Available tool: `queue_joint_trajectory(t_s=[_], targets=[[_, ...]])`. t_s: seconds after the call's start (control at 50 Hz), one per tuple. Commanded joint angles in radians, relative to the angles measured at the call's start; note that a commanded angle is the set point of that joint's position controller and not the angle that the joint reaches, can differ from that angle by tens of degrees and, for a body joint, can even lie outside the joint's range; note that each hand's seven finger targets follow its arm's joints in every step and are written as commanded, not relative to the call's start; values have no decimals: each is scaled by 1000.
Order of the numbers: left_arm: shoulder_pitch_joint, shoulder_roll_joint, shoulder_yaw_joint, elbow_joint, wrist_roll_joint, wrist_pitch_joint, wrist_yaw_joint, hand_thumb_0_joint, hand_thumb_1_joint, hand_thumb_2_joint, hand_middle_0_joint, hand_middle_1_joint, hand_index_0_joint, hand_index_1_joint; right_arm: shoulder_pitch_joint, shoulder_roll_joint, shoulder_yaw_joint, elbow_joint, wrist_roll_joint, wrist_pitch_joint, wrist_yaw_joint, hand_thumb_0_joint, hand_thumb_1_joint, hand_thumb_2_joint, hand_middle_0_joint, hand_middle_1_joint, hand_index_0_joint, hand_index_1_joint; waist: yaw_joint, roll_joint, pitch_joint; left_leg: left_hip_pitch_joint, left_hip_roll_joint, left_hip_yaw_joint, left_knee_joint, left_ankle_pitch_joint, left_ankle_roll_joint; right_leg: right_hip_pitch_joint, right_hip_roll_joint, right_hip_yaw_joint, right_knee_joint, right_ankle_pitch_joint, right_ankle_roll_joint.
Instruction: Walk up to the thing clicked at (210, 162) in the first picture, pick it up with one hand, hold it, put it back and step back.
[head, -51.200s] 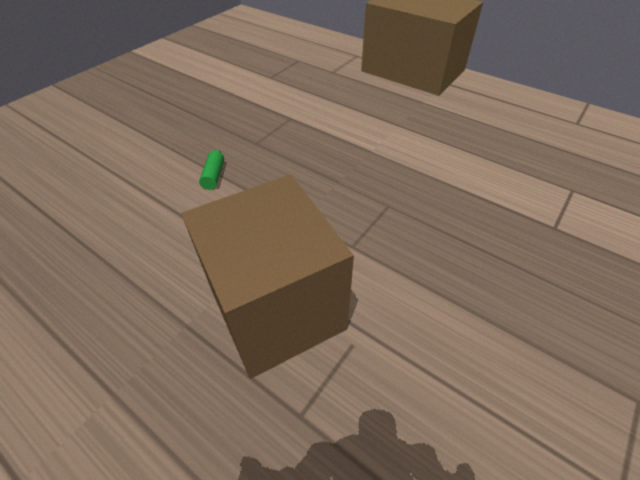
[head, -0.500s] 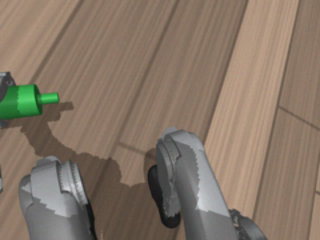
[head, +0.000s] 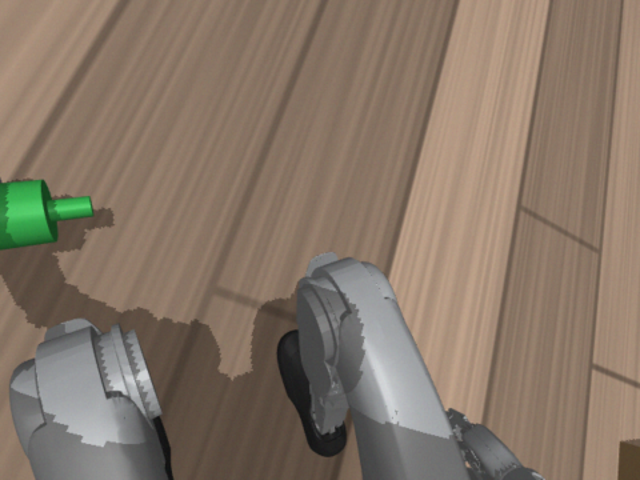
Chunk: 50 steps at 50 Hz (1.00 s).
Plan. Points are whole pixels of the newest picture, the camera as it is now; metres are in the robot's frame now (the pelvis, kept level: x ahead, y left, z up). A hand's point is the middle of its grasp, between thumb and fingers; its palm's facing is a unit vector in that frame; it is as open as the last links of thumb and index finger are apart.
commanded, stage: rest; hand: left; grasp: from above
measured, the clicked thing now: out of the picture +0.45 +0.29 -0.24
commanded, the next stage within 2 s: open in 0.48 s
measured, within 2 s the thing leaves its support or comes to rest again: rests again in 0.84 s
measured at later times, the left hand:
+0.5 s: hand out of the picture +0.44 +0.31 -0.24, palm faces -0.48 -0.12 -0.87, open 10.7 cm
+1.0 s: hand out of the picture +0.45 +0.30 -0.24, palm faces -0.45 -0.08 -0.89, open 12.2 cm
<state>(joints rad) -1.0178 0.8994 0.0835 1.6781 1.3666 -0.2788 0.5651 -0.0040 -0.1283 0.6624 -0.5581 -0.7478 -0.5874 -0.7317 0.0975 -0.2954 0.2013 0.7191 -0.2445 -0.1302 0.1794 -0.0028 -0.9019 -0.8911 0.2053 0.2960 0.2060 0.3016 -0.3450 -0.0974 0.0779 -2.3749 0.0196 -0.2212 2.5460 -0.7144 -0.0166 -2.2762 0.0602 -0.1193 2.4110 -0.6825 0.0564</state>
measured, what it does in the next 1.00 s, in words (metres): stands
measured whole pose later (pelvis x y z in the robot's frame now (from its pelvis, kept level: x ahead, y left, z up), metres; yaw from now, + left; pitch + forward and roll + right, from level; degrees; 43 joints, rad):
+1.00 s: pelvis +0.00 +0.00 +0.00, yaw -2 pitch +28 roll -13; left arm -1.04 0.97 0.06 1.71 1.35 -0.28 0.62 0.00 -0.22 0.79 -0.32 -0.81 -0.34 -0.80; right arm 0.07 -0.32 0.28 0.68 -0.27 -0.18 0.21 0.00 -0.90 -0.89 0.21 0.30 0.21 0.30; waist -0.37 -0.13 0.13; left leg -2.36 0.02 -0.26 2.57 -0.72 -0.01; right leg -2.25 0.07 -0.15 2.40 -0.67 0.07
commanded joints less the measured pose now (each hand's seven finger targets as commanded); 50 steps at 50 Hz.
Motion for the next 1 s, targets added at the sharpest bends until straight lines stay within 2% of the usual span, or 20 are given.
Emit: queue_joint_trajectory(t_s=[0.0,0.04,0.12,0.2,0.22,0.24,0.26,0.28,0.36,0.4,0.46,0.54,0.56,0.58,0.66,0.74,0.8,0.86,0.96,0.98], targets=[[-301,252,38,-125,-20,12,56,0,650,976,-947,-899,-968,-876,190,-313,-79,-5,-4,-18,-5,0,-903,-899,200,300,200,300,-33,466,-648,524,8,108,-254,222,28,336,29,-124,-204,273,-78],[-296,232,27,-109,-27,15,53,0,649,944,-941,-890,-967,-862,189,-310,-73,-10,-10,-27,4,0,-905,-900,200,300,200,300,-46,469,-638,518,10,107,-244,226,28,351,31,-122,-199,282,-78],[-284,235,12,-108,-44,19,47,0,623,929,-938,-860,-958,-838,186,-314,-64,-5,-5,-36,8,0,-908,-901,200,300,200,300,-30,495,-636,529,10,104,-256,213,24,340,31,-127,-204,262,-82],[-262,304,60,-134,-37,16,54,0,613,935,-937,-847,-952,-831,185,-328,-60,-24,-8,-34,10,0,-908,-902,200,300,200,300,-26,500,-653,516,12,104,-250,242,24,382,33,-127,-204,289,-82],[-266,243,12,-121,-32,20,43,0,611,938,-943,-831,-955,-819,181,-315,-54,-29,-8,-36,14,0,-907,-902,200,300,200,300,-42,491,-653,532,14,104,-239,252,24,377,35,-122,-193,303,-81],[-271,300,60,-140,-41,15,51,0,609,934,-943,-825,-954,-813,184,-330,-60,-18,-10,-33,11,0,-906,-902,200,300,200,300,-36,490,-670,535,16,101,-238,279,24,395,36,-131,-202,326,-77],[-264,276,37,-122,-26,19,48,0,622,934,-947,-830,-960,-816,191,-327,-52,-32,-13,-35,15,0,-906,-902,200,300,200,300,-49,488,-648,529,13,102,-228,283,26,390,34,-129,-195,333,-77],[-256,305,73,-109,-49,16,51,0,616,905,-936,-820,-953,-802,194,-334,-55,-21,-13,-33,13,0,-906,-901,200,300,200,300,-43,461,-635,506,15,98,-229,267,28,393,34,-133,-206,317,-76],[-239,313,78,-113,-39,10,47,0,614,920,-951,-798,-958,-789,202,-334,-51,-22,-19,-28,12,0,-906,-902,200,301,200,301,-46,475,-635,516,15,100,-224,274,27,408,34,-130,-208,326,-76],[-254,293,53,-99,-41,-1,38,0,604,939,-954,-798,-956,-796,181,-337,-46,-29,-23,-28,13,0,-908,-904,200,301,200,301,-56,464,-608,490,17,95,-217,242,28,391,36,-130,-210,297,-79],[-246,321,63,-113,-40,-9,32,0,636,915,-973,-778,-978,-772,193,-338,-43,-27,-23,-21,9,0,-905,-903,200,300,200,300,-52,462,-613,488,16,93,-227,232,30,407,36,-131,-220,289,-75],[-247,292,25,-101,-41,-23,34,0,618,906,-962,-775,-966,-770,164,-335,-38,-38,-19,-19,7,0,-906,-904,200,301,200,301,-41,461,-607,492,20,84,-240,212,27,398,43,-131,-214,268,-78],[-252,291,17,-89,-39,-25,37,0,637,905,-970,-781,-977,-774,160,-334,-31,-40,-24,-20,8,0,-906,-903,200,300,200,300,-53,459,-593,480,20,83,-235,198,29,392,43,-133,-214,257,-78],[-241,323,46,-83,-40,-27,43,0,557,885,-890,-784,-897,-776,174,-346,-32,-32,-27,-19,7,0,-897,-900,201,301,201,301,-54,453,-589,489,17,82,-242,203,27,386,40,-145,-215,261,-76],[-237,307,33,-78,-24,-31,57,0,237,783,-585,-750,-597,-738,171,-338,-23,-37,-32,-18,7,0,-893,-898,201,301,201,301,-61,468,-588,508,20,78,-242,222,24,379,41,-148,-202,281,-75],[-268,296,17,-92,-19,-30,71,0,-83,798,-421,-781,-429,-772,170,-347,-24,-38,-31,-29,13,0,-894,-899,201,301,201,301,-72,490,-577,517,22,79,-242,227,22,378,43,-148,-201,292,-74],[-299,283,-9,-118,-25,-29,85,0,-212,760,-305,-803,-321,-786,153,-340,-18,-25,-30,-38,14,0,-894,-899,201,301,201,301,-58,490,-600,509,23,80,-239,200,25,377,49,-140,-218,268,-75],[-274,270,-18,-68,-31,-15,91,0,-286,804,-246,-842,-260,-827,148,-343,-19,-26,-30,-48,19,0,-894,-899,201,301,201,301,-62,469,-563,478,25,81,-238,182,26,361,49,-141,-217,252,-74],[-284,288,-1,-81,-31,11,98,0,-402,903,-170,-900,-172,-897,152,-349,-17,-39,-25,-53,24,0,-894,-899,201,301,201,301,-57,494,-611,526,24,71,-253,228,20,369,47,-150,-206,288,-77],[-265,258,-22,-44,-30,21,92,0,-416,910,-153,-926,-159,-919,148,-345,-16,-34,-21,-57,27,0,-896,-900,201,301,201,301,-63,489,-578,516,25,69,-250,222,19,350,47,-150,-196,285,-78]])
